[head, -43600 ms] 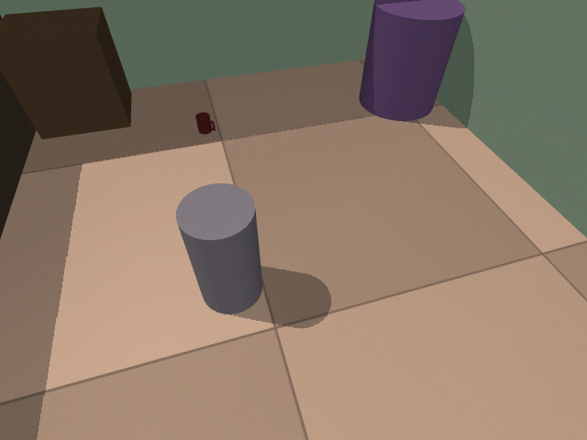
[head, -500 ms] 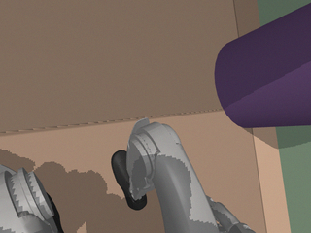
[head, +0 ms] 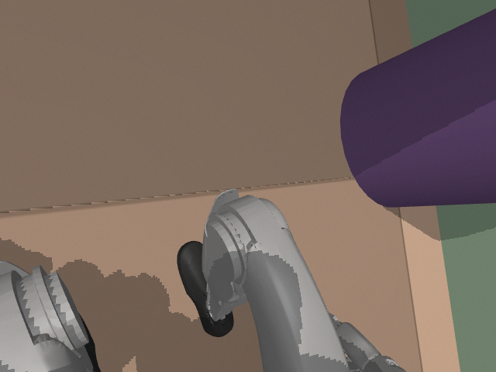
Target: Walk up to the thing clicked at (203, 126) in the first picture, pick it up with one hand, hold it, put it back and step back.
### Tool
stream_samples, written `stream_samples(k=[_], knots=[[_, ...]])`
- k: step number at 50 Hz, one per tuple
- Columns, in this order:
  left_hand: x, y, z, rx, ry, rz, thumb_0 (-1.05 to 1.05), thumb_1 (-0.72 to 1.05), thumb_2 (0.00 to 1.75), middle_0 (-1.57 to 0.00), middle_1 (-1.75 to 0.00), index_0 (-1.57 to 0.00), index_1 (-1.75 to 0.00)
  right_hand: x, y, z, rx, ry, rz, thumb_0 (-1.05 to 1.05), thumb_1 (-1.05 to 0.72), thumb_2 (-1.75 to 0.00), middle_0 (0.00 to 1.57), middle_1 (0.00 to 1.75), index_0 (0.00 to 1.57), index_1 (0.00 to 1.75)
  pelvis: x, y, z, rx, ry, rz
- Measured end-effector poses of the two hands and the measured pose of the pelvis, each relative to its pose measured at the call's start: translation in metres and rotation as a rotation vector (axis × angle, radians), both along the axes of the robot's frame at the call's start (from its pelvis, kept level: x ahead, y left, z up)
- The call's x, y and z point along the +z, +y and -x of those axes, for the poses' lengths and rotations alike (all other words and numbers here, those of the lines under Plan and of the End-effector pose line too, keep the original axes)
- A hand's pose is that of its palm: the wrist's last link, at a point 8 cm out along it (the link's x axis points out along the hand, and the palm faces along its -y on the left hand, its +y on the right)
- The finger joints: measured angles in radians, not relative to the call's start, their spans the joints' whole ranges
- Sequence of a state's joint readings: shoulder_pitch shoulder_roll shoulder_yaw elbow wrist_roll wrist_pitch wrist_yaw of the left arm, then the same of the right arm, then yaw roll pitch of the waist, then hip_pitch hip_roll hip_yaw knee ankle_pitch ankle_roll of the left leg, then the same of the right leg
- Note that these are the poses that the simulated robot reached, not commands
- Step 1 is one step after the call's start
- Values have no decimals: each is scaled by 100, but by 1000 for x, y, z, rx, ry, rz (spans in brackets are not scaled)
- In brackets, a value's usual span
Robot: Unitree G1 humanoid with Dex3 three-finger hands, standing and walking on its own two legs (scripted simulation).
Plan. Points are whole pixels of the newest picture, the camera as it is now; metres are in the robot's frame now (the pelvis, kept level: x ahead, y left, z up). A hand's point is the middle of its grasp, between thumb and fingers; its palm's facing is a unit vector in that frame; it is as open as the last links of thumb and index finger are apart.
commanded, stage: rest palm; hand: left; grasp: from above
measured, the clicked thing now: out of the picture +0.47 +0.40 -0.26
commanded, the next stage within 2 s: close in 0.06 s
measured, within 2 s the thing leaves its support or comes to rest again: neither
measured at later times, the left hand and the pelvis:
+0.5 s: hand out of the picture +0.46 +0.40 -0.22, palm faces -0.42 -0.16 -0.89, open 13.5 cm; pelvis +0.00 +0.00 +0.00, yaw +0 degrees
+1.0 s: hand out of the picture +0.46 +0.41 -0.22, palm faces -0.43 -0.16 -0.89, open 12.5 cm; pelvis +0.00 +0.00 +0.00, yaw +0 degrees
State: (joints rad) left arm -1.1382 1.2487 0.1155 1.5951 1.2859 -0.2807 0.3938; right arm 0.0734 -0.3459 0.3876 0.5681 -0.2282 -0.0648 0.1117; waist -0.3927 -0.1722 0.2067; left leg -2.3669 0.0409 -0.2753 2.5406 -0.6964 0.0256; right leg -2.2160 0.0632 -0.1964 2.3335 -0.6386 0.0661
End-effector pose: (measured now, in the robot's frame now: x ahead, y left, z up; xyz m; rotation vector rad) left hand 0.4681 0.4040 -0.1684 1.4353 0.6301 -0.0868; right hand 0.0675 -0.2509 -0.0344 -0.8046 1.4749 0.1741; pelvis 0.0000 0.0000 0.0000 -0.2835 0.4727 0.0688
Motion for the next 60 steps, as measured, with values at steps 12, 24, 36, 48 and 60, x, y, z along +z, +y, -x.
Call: stream_samples(k=[12, 24, 36, 48, 60], knots=[[-1, 1, 1, 4, 15, -1, 0, -44, 103, -10, -111, -11, -110, 1, -2, 2, -5, 9, 5, 0, -91, -90, 20, 30, 20, 30, 1, 0, 0, 1, 2, 0], [3, 2, -1, 8, 1, -4, 0, -42, 93, -10, -107, -12, -105, 0, -3, 1, 4, 6, 7, 0, -90, -90, 20, 30, 21, 30, 0, -1, 0, 1, -1, -3], [1, 4, 1, 7, 11, 0, 0, -37, 89, -15, -103, -16, -101, 1, -3, 0, 8, 8, 12, 0, -90, -90, 20, 30, 21, 30, 1, -1, 1, 1, -2, -3], [2, 3, 1, -4, 5, -2, 0, -29, 87, -21, -100, -22, -98, 1, -3, -2, 10, -1, 19, 0, -90, -90, 20, 30, 21, 30, 0, 0, 1, 0, -4, -1], [4, 4, 0, 8, 7, -5, 0, -17, 85, -29, -98, -30, -96, -1, -2, 0, 0, 3, 10, 0, -90, -90, 20, 30, 21, 30, 0, -1, 1, 0, -1, -3]])
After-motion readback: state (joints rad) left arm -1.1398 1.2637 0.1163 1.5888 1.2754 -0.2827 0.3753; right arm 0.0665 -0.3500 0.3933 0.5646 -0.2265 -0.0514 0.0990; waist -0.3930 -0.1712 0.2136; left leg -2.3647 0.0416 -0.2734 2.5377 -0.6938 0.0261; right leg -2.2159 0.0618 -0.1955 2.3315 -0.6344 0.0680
